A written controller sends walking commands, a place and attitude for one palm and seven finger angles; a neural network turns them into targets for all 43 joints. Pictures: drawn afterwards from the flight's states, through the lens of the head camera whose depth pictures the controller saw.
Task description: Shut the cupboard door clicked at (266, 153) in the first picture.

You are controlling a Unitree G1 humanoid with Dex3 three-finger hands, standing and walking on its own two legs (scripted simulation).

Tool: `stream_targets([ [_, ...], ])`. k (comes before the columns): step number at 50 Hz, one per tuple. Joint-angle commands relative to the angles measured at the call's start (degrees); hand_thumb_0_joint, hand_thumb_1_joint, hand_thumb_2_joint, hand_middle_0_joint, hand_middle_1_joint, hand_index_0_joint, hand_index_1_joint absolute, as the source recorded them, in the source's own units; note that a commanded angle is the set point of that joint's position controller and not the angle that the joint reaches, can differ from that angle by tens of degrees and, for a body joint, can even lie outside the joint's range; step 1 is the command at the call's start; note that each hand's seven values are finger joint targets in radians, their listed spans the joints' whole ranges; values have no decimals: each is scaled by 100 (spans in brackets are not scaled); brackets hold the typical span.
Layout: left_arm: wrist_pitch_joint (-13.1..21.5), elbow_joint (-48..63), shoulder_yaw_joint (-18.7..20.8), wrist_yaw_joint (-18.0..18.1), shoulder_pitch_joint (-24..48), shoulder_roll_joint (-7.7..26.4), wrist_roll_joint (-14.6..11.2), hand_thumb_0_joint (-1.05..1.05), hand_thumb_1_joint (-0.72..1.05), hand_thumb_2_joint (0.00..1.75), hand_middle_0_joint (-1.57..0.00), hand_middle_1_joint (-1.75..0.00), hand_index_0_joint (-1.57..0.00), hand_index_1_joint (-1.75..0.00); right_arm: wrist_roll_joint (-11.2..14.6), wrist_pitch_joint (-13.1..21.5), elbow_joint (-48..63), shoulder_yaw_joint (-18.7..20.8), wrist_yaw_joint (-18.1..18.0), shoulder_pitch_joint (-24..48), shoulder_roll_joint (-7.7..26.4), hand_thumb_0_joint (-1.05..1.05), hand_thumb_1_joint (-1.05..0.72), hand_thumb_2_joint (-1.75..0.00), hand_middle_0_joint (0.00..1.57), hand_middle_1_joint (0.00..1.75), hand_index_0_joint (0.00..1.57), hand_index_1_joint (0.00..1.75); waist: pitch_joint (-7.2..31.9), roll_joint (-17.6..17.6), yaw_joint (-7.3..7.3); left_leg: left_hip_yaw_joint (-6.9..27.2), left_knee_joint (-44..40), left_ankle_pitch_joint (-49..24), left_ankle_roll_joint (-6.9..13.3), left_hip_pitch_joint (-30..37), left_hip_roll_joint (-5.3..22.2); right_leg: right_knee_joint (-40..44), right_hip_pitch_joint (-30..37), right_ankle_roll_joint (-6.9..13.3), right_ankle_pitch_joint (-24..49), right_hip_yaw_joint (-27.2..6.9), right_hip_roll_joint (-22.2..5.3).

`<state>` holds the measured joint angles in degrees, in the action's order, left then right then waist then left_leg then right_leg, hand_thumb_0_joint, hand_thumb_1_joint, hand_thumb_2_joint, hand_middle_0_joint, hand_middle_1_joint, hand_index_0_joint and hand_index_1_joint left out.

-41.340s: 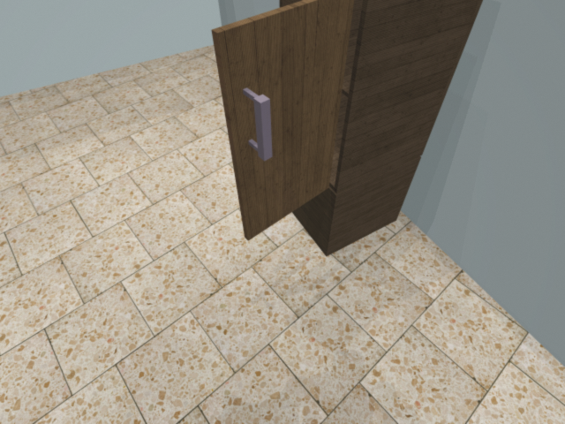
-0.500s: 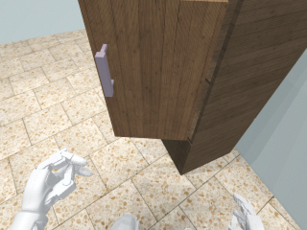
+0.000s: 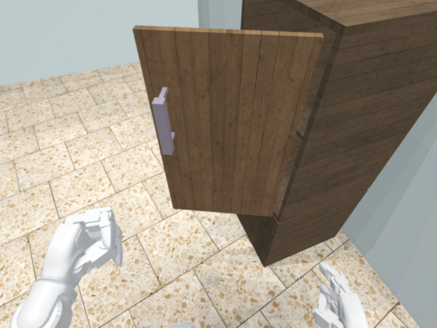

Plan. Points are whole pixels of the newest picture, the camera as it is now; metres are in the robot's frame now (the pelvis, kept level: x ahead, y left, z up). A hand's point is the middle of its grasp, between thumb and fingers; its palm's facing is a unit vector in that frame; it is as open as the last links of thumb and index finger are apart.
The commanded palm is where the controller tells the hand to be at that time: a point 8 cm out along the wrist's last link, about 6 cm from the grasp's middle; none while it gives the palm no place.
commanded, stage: raise the hand and make a fist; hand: left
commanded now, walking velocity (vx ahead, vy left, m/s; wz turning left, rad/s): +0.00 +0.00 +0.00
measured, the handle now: (166, 122) +0.51 +0.16 +0.10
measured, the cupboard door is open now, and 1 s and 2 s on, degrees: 63 63 63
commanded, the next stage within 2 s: bring the fist close to the handle in 0.52 s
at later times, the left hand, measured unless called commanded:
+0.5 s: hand (127, 238) +0.23 +0.17 +0.10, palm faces -0.01 -1.00 -0.05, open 3.1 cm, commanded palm +0.21 +0.22 +0.11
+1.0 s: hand (148, 200) +0.30 +0.15 +0.11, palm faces -0.05 -1.00 -0.03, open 3.1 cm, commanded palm +0.28 +0.20 +0.11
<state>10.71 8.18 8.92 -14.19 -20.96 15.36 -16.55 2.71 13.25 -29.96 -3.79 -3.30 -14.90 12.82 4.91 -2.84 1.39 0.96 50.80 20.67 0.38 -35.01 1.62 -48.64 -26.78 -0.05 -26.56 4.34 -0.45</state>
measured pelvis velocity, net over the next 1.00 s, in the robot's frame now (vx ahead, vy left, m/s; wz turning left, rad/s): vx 0.01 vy -0.01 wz -0.02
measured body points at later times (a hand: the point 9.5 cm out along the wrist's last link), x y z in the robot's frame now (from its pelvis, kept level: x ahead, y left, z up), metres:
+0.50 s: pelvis +0.00 -0.02 +0.01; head +0.00 -0.03 +0.46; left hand +0.22 +0.22 +0.11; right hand +0.17 -0.26 -0.06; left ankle +0.06 +0.11 -0.70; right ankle -0.02 -0.12 -0.70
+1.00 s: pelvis +0.01 -0.01 +0.01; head +0.02 -0.03 +0.46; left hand +0.29 +0.20 +0.11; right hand +0.17 -0.25 -0.07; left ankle +0.06 +0.11 -0.70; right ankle -0.02 -0.12 -0.70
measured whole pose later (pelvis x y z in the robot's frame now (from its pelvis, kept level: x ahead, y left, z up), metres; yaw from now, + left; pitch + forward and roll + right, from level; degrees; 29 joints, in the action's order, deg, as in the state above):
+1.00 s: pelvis +0.01 -0.01 +0.01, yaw -1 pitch +4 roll +0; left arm 8.4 -4.7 7.8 -11.2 -4.1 13.4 -14.3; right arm 2.7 12.6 -34.5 -2.5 -3.3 -14.2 13.9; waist 3.7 -2.4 -0.3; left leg -0.4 44.7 18.8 -0.5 -30.1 1.6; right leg -44.9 -23.6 0.6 -25.5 3.0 -0.5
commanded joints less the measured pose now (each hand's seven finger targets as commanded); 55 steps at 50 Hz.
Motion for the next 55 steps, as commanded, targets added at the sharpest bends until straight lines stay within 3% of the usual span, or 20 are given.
stream_targets([
  [1, 313, 1279, 474, -3, 829, 744, -157, 0, 90, 90, -130, -150, -130, -150, 42, 386, 826, 359, -61, 417, 771, 0, -90, -90, 20, 30, 20, 30, 647, -88, -52, 206, -1101, -464, 110, 1167, -133, 951, -156, 108, 1001, -81, 210],
  [3, 236, 1132, 606, -10, 807, 880, -181, 0, 90, 90, -130, -150, -130, -150, 41, 395, 772, 362, -75, 435, 801, 0, -90, -90, 20, 30, 20, 30, 576, 76, -30, 167, -1094, -511, 130, 1127, -142, 1066, -52, 88, 1031, -159, 193],
  [6, 185, 1223, 543, -44, 1014, 803, -217, 0, 90, 90, -130, -150, -130, -150, 66, 434, 749, 357, -78, 488, 781, 0, -90, -90, 20, 30, 20, 30, 564, -51, -36, 104, -1167, -529, 119, 1237, -162, 1179, 18, 67, 1026, -193, 146],
  [8, 117, 947, 639, -19, 822, 860, -206, 0, 90, 90, -130, -150, -130, -150, 55, 437, 716, 370, -77, 476, 807, 0, -90, -90, 20, 30, 20, 30, 413, 183, -19, 107, -1177, -521, 123, 1150, -162, 1252, 46, 52, 966, -234, 143],
  [9, 115, 945, 501, -32, 796, 691, -198, 0, 90, 90, -130, -150, -130, -150, 60, 442, 730, 369, -70, 491, 785, 0, -90, -90, 20, 30, 20, 30, 406, 247, -22, 77, -1199, -545, 125, 1156, -170, 1265, 64, 45, 985, -224, 124],
  [13, 184, 953, 703, 12, 784, 891, -202, 0, 90, 90, -130, -150, -130, -150, 35, 467, 696, 403, -59, 468, 811, 0, -90, -90, 20, 30, 20, 30, 460, 262, 7, 24, -1130, -631, 120, 1150, -193, 1322, 162, 17, 1044, -362, 79],
  [16, 288, 990, 588, 5, 900, 738, -207, 0, 90, 90, -130, -150, -130, -150, 45, 471, 702, 411, -47, 493, 788, 0, -90, -90, 20, 30, 20, 30, 451, 198, -22, -23, -1104, -654, 117, 1164, -205, 1342, 116, -1, 1068, -415, 47],
  [18, 356, 957, 678, 38, 935, 875, -186, 0, 90, 90, -130, -150, -130, -150, 30, 479, 653, 416, -50, 472, 810, 0, -90, -90, 20, 30, 20, 30, 338, 310, -56, -3, -1074, -638, 127, 1110, -186, 1368, 95, -14, 1034, -462, 38],
  [21, 447, 1067, 576, 37, 965, 756, -164, 0, 90, 90, -130, -150, -130, -150, 39, 495, 649, 431, -45, 486, 785, 0, -90, -90, 20, 30, 20, 30, 511, 63, -63, -42, -1077, -746, 127, 1251, -200, 1307, 119, -6, 1223, -432, 31],
  [23, 439, 938, 664, 46, 896, 869, -162, 0, 90, 90, -130, -150, -130, -150, 29, 489, 616, 432, -48, 457, 807, 0, -90, -90, 20, 30, 20, 30, 429, 222, -63, -28, -1051, -715, 133, 1171, -193, 1352, 136, -27, 1188, -490, 26],
  [26, 445, 999, 577, 38, 892, 749, -152, 0, 90, 90, -130, -150, -130, -150, 38, 498, 624, 435, -46, 491, 790, 0, -90, -90, 20, 30, 20, 30, 505, 31, -52, -40, -1113, -725, 125, 1281, -191, 1308, 122, -3, 1205, -406, 43],
  [31, 380, 912, 583, -12, 871, 697, -203, 0, 90, 90, -130, -150, -130, -150, 37, 463, 632, 441, -53, 484, 795, 0, -90, -90, 20, 30, 20, 30, 520, 221, -73, -43, -1084, -839, 137, 1280, -194, 1294, 153, -37, 1434, -405, 40],
  [36, 413, 724, 440, 36, 1779, 667, -133, 0, 90, 90, -130, -150, -130, -150, 37, 441, 502, 421, -84, 474, 816, 0, -90, -90, 20, 30, 20, 30, 421, 132, -207, 0, -1095, -696, 136, 1326, -180, 1271, -71, -16, 1224, -339, 77],
  [40, 360, 428, 362, 99, 2157, 658, -34, 0, 90, 90, -130, -150, -130, -150, 34, 419, 446, 427, -95, 457, 833, 0, -90, -90, 20, 30, 20, 30, 610, 226, -227, 18, -1135, -735, 138, 1424, -160, 1246, -49, -10, 1260, -299, 81],
  [41, 326, 380, 205, 106, 2363, 533, -7, 0, 90, 90, -130, -150, -130, -150, 36, 412, 443, 417, -98, 485, 810, 0, -90, -90, 20, 30, 20, 30, 590, 88, -218, 6, -1149, -705, 136, 1437, -175, 1242, -65, -5, 1243, -295, 78],
  [43, 258, 120, 419, 195, 2538, 775, 44, 0, 90, 90, -130, -150, -130, -150, 13, 363, 385, 414, -99, 434, 846, 0, -90, -90, 20, 30, 20, 30, 647, 282, -183, 31, -1176, -721, 136, 1411, -157, 1265, 11, 2, 1217, -306, 85],
  [46, 201, 89, 224, 297, 2839, 529, 118, 0, 90, 90, -130, -150, -130, -150, 16, 319, 422, 423, -58, 484, 799, 0, -90, -90, 20, 30, 20, 30, 944, 131, -160, 12, -1216, -993, 124, 1644, -163, 1161, 111, 28, 1592, -229, 83],
  [48, 161, -86, 416, 388, 2696, 686, 141, 0, 90, 90, -130, -150, -130, -150, -7, 259, 420, 429, -23, 473, 822, 0, -90, -90, 20, 30, 20, 30, 1029, 175, -67, -13, -1223, -1159, 116, 1622, -156, 1148, 266, 36, 1771, -228, 83],
  [53, 157, -350, 531, 528, 2889, 734, 216, 0, 90, 90, -130, -150, -130, -150, -11, 75, 422, 457, 48, 491, 812, 0, -90, -90, 20, 30, 20, 30, 998, 263, -53, -109, -1222, -1402, 106, 1612, -152, 1141, 382, 25, 2156, -248, 80],
  [55, 198, -307, 263, 550, 3154, 481, 257, 0, 90, 90, -130, -150, -130, -150, 5, 37, 439, 458, 72, 521, 769, 0, -90, -90, 20, 30, 20, 30, 940, 72, -119, -130, -1245, -1391, 91, 1696, -142, 1137, 263, 33, 2130, -218, 89],
])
